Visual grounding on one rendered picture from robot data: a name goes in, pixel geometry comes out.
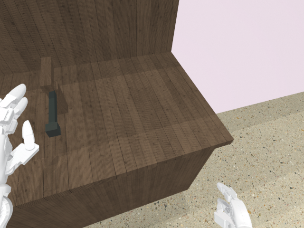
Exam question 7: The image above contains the left robot hand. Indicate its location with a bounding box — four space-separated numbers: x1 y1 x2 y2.
0 84 39 184

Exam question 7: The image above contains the right robot hand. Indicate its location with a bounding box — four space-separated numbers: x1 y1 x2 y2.
214 182 252 228

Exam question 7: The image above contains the robot left forearm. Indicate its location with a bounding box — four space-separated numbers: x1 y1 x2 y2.
0 184 13 228

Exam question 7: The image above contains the counter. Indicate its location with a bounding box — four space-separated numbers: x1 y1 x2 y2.
0 0 234 228

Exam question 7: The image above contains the tap lever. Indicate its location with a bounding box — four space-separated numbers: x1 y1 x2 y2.
45 91 61 138

